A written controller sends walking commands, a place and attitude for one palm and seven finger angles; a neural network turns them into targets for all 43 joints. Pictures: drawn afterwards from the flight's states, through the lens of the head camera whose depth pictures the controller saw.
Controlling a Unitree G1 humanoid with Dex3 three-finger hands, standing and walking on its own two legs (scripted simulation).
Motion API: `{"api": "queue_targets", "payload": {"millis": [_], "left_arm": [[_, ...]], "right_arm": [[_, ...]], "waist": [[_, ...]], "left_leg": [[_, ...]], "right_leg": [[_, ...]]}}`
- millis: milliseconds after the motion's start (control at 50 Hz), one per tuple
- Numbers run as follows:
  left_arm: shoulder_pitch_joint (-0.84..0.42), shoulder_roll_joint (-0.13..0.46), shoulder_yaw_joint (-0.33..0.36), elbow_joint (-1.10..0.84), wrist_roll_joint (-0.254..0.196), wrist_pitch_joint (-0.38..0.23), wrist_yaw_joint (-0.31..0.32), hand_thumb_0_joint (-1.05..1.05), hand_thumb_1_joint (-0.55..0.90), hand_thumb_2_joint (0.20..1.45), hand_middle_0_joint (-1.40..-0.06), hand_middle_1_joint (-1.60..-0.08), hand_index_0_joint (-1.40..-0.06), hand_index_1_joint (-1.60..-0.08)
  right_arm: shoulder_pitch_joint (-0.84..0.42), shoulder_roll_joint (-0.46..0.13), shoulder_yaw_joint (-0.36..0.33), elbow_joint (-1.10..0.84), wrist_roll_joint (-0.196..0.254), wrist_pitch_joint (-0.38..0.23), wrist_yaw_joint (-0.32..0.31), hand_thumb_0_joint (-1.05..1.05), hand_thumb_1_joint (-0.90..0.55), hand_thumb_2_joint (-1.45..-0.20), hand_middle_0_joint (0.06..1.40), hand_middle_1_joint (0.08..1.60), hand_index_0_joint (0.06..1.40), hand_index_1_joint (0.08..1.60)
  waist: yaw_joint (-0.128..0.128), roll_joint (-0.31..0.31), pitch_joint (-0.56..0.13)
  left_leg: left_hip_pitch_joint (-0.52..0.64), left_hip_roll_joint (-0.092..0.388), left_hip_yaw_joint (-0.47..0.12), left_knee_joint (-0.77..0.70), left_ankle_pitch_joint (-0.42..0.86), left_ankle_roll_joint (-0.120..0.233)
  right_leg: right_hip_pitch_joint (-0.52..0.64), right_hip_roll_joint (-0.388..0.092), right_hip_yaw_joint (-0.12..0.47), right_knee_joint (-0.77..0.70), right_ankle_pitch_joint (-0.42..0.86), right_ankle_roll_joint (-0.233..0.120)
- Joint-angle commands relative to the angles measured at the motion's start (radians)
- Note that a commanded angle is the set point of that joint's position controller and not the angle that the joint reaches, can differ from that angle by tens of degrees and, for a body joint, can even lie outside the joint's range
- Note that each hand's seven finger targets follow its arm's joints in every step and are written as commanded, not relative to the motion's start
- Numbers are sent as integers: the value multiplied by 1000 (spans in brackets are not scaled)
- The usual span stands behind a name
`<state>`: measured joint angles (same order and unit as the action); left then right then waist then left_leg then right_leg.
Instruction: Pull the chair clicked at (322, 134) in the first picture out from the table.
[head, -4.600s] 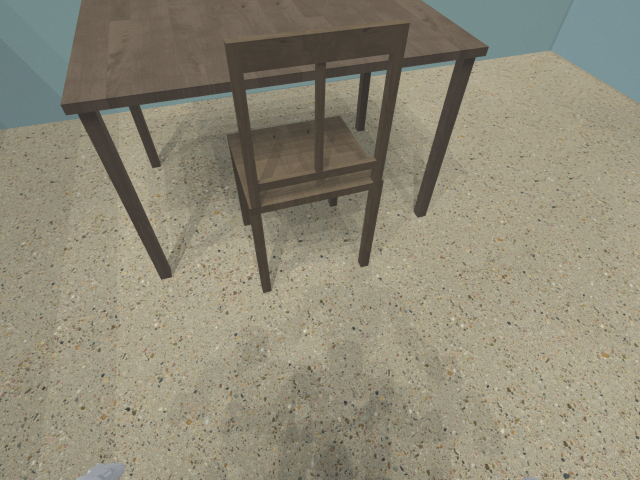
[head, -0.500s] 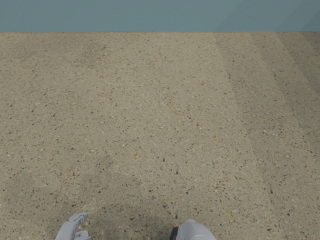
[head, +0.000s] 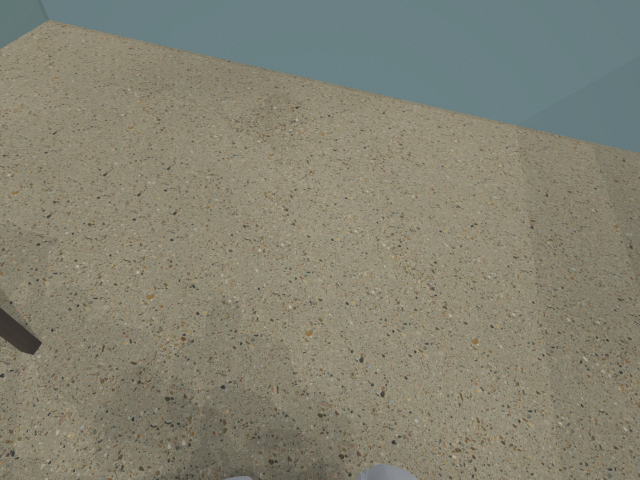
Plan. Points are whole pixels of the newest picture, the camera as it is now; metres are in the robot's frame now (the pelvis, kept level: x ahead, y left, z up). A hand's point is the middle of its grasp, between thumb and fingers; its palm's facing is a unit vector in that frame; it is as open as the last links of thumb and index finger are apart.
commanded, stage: turn to face it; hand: left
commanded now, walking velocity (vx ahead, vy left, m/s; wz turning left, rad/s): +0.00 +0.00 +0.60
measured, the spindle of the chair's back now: out of the picture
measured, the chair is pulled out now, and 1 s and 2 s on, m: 0.00 0.00 0.00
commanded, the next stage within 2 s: none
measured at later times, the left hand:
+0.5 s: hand out of the picture +0.04 +0.15 -0.13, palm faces +0.31 -0.91 -0.27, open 7.4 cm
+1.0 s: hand out of the picture -0.11 +0.18 -0.16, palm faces +0.61 -0.74 -0.27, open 7.4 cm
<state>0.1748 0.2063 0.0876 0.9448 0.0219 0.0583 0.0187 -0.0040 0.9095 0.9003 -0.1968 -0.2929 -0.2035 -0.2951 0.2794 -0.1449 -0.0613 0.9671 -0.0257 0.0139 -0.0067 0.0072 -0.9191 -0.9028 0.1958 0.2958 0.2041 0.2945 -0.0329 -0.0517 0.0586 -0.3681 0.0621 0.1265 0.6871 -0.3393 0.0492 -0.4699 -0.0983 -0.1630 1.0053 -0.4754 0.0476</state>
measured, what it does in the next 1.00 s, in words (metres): steps on the spot, turning left: right foot, then left foot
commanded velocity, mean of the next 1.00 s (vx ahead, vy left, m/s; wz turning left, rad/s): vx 0.00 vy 0.00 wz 0.60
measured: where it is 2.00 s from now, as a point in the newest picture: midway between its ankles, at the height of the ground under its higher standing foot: outside the picture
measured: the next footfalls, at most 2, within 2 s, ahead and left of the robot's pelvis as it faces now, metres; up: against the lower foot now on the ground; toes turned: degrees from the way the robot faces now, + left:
right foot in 0.38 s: +0.06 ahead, -0.16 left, +0.00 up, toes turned +10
left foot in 0.82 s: -0.04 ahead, +0.08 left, +0.00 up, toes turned +36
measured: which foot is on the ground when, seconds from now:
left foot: down 0.00-0.38, up 0.40-0.80, down 0.82-1.00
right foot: up 0.00-0.36, down 0.38-0.82, up 0.84-1.00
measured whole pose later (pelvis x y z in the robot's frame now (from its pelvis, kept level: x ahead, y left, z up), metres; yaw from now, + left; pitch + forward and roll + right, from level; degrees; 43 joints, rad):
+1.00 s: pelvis -0.02 -0.04 +0.01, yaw +36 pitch +0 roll -1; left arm 0.22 0.29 0.09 0.92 0.02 0.07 0.00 0.01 0.91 0.90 -0.20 -0.30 -0.20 -0.29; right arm 0.13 -0.21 -0.05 0.90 -0.01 0.03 0.01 0.00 -0.90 -0.90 0.20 0.30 0.21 0.29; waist 0.03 -0.04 0.10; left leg -0.27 0.00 0.01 0.54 -0.27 0.02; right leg -0.47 -0.12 -0.05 1.07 -0.43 0.10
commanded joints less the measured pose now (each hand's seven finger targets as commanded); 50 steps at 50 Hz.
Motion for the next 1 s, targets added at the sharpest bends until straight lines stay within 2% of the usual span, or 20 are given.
{"api": "queue_targets", "payload": {"millis": [0,80,180,260,300,320,340,360,380,420,460,660,740,760,780,800,820,840,900,980], "left_arm": [[-13,56,18,-76,-4,-38,-8,0,900,900,-200,-300,-200,-300],[-11,71,14,-68,-11,-30,-3,0,900,900,-200,-300,-200,-300],[-35,84,10,-89,-13,-25,0,0,900,900,-200,-300,-200,-300],[9,87,5,-94,-21,-31,5,0,900,900,-200,-300,-200,-300],[79,100,9,-88,-22,-41,7,0,900,900,-200,-300,-200,-300],[120,121,13,-81,-19,-50,10,0,900,900,-200,-300,-200,-300],[151,198,27,-84,-4,-61,17,0,900,900,-200,-300,-200,-300],[130,282,38,-107,7,-61,18,0,900,900,-200,-300,-200,-300],[107,254,36,-120,-2,-61,24,0,900,900,-200,-300,-200,-300],[-1,191,15,-142,-2,-64,18,0,900,900,-200,-300,-200,-300],[-13,159,1,-150,0,-71,15,0,900,900,-200,-300,-200,-300],[137,220,17,-100,8,-60,12,0,900,900,-200,-300,-200,-300],[128,235,30,-87,2,-50,7,0,900,900,-200,-300,-200,-300],[119,227,31,-87,-6,-46,3,0,900,900,-200,-300,-200,-300],[123,177,26,-114,-12,-42,-4,0,900,900,-200,-300,-200,-300],[52,125,3,-167,-9,-40,-6,0,900,900,-200,-300,-200,-300],[-9,147,5,-177,-1,-27,4,0,900,900,-200,-300,-200,-300],[-31,127,10,-164,-8,-27,3,0,900,900,-200,-300,-200,-300],[30,140,15,-117,-7,-27,-12,0,900,900,-200,-300,-200,-300],[8,133,9,-126,-12,-27,-6,0,900,900,-200,-300,-200,-300]], "right_arm": [[18,-191,-33,-63,3,-30,-24,0,-900,-900,200,300,200,300],[26,-221,-42,-57,7,-24,-22,0,-900,-900,200,300,200,300],[-3,-257,-55,-66,4,-5,-11,0,-900,-900,200,300,200,300],[-71,-282,-65,-93,1,8,-4,0,-900,-900,200,300,200,300],[-116,-281,-70,-111,5,13,1,0,-900,-900,200,300,200,300],[-133,-268,-68,-125,12,15,3,0,-900,-900,200,300,200,300],[-124,-207,-62,-142,23,16,11,0,-900,-900,200,300,200,300],[-136,-162,-52,-178,17,15,14,0,-900,-900,200,300,200,300],[-159,-215,-66,-180,5,26,13,0,-900,-900,200,300,200,300],[-153,-203,-65,-142,3,36,25,0,-900,-900,200,300,200,300],[-125,-186,-58,-121,3,39,36,0,-900,-900,200,300,200,300],[-267,-159,-26,-162,15,32,41,0,-900,-900,200,300,200,300],[-193,-174,-24,-155,15,15,34,0,-900,-900,200,300,200,300],[-132,-210,-35,-137,12,7,34,0,-900,-900,200,300,200,300],[-69,-319,-61,-136,5,-1,29,0,-900,-900,200,300,200,300],[7,-403,-81,-118,12,4,22,0,-900,-900,200,300,200,300],[45,-376,-76,-90,12,5,14,0,-900,-900,200,300,200,300],[-6,-362,-73,-100,7,3,1,0,-900,-900,200,300,200,300],[-153,-285,-47,-138,6,-3,-1,0,-900,-900,200,300,200,300],[-113,-288,-50,-125,7,-2,-1,0,-900,-900,200,300,200,300]], "waist": [[15,185,-143],[3,162,-140],[-11,201,-105],[10,236,-109],[43,227,-123],[66,177,-129],[82,-39,-128],[85,-286,-84],[82,-225,-80],[23,-118,7],[10,-104,1],[96,-159,-70],[65,-151,-125],[26,-77,-155],[-9,197,-202],[-54,380,-183],[-70,256,-183],[-49,294,-139],[26,214,-83],[11,201,-105]], "left_leg": [[256,219,-309,-335,547,93],[315,200,-307,-324,620,114],[274,188,-370,-339,469,122],[176,165,-424,-307,450,113],[107,131,-430,-256,415,86],[25,90,-412,-200,333,46],[-143,-14,-309,-26,95,-28],[-274,-134,-153,221,-245,-95],[-236,-74,-218,386,-251,-82],[-245,-39,-198,543,-115,-94],[-228,-32,-151,559,-41,-116],[-107,-29,-41,160,-113,-117],[77,-45,7,-137,21,-91],[220,-29,-19,-272,163,-74],[426,176,-296,-319,423,16],[456,376,-507,-319,812,156],[392,361,-478,-306,683,183],[327,307,-457,-313,584,170],[210,173,-323,-331,511,99],[250,160,-363,-322,547,119]], "right_leg": [[-160,-9,149,193,105,34],[-119,9,145,66,86,51],[-55,33,146,-83,45,51],[104,69,136,-269,46,33],[232,82,124,-432,147,27],[348,60,128,-584,244,21],[471,-132,309,-742,205,-32],[417,-387,549,-790,263,-155],[305,-406,515,-783,280,-196],[235,-281,345,-733,333,-173],[258,-223,205,-691,446,-152],[421,-279,98,-612,684,-176],[403,-273,16,-476,698,-114],[318,-255,-22,-354,632,-67],[66,-146,-60,-130,304,8],[-141,-52,-8,48,-212,57],[-138,-52,100,137,-177,43],[-162,-50,128,165,-111,44],[-81,-32,140,140,59,48],[-43,5,145,3,48,55]]}}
